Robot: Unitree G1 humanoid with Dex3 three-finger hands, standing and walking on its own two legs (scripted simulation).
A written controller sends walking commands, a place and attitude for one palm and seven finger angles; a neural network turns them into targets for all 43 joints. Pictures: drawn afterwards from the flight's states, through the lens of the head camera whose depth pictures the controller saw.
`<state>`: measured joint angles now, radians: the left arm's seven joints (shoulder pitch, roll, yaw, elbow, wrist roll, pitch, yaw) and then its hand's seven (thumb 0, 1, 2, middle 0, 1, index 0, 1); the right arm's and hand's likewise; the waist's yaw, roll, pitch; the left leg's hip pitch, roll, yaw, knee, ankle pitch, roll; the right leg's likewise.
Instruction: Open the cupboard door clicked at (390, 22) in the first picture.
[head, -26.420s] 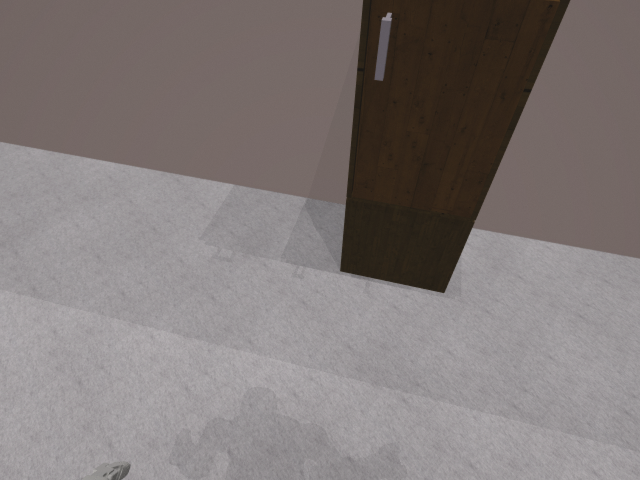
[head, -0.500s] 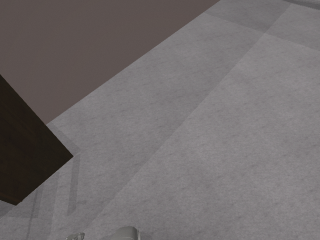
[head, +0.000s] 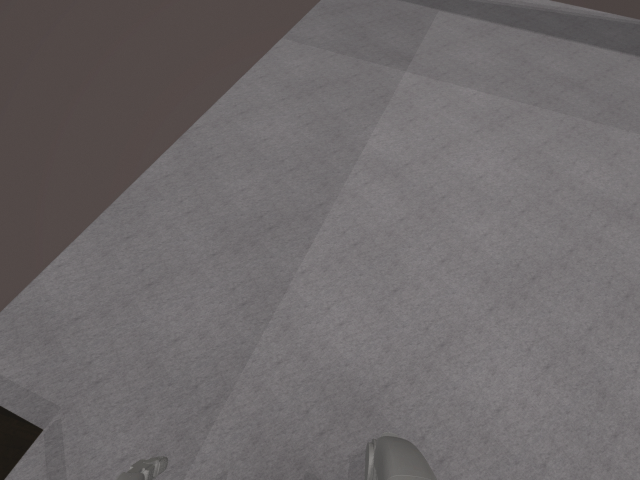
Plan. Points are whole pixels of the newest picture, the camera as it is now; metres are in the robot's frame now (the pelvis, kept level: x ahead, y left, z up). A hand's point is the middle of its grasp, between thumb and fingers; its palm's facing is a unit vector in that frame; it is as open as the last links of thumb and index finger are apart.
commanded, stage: walk to a spot facing it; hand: left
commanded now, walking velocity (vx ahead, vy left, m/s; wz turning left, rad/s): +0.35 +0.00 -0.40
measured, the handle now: out of the picture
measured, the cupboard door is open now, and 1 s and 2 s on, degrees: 49 49 49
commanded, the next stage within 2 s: turn to face it in 0.94 s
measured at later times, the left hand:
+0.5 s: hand (266, 357) +0.31 +0.10 -0.16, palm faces -0.10 -0.97 -0.24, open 7.1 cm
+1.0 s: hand (293, 236) +0.57 +0.09 -0.17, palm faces -0.11 -0.98 -0.17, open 7.3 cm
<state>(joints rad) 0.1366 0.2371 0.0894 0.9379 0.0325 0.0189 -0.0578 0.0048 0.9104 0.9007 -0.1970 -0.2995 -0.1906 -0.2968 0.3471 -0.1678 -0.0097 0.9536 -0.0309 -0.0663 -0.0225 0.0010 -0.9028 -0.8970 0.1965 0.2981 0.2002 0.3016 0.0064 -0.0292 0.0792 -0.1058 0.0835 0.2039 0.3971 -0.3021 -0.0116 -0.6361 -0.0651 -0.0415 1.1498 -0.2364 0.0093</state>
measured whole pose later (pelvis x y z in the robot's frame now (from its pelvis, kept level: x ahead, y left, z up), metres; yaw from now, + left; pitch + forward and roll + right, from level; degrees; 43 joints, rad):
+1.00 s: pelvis +0.51 -0.09 +0.00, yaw -11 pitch -1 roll +0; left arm 0.24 0.17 0.07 1.04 0.03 -0.01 -0.01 0.01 0.94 0.90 -0.20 -0.30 -0.19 -0.30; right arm 0.33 -0.17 -0.04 1.08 -0.02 -0.07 -0.02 0.00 -0.93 -0.90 0.20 0.30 0.20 0.30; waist 0.03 -0.02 0.06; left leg -0.12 0.02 0.17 0.40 -0.27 0.04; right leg -0.61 -0.11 -0.02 1.07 -0.21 0.01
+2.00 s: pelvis +0.72 -0.20 -0.02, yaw +16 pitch +2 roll +1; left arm 0.16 0.23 0.05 0.89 0.02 0.02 0.02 0.00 0.91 0.90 -0.20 -0.30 -0.19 -0.30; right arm 0.17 -0.26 -0.09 0.93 -0.01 0.07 0.01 0.00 -0.90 -0.90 0.20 0.30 0.20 0.30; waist -0.01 0.04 0.09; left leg -0.47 -0.03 -0.07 0.83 -0.45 -0.04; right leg -0.30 -0.05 -0.07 0.61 -0.36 0.00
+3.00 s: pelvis +0.79 -0.23 +0.00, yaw +53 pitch +1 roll +3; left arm 0.19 0.17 0.03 0.88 0.02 0.01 0.02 0.00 0.90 0.90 -0.20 -0.30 -0.20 -0.30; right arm 0.17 -0.26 -0.09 0.96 -0.01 0.08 0.02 0.01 -0.91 -0.90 0.19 0.30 0.20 0.30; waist -0.04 0.01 0.10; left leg -0.51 0.02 0.02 1.12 -0.42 -0.08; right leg -0.20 -0.11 -0.18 0.51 -0.33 -0.01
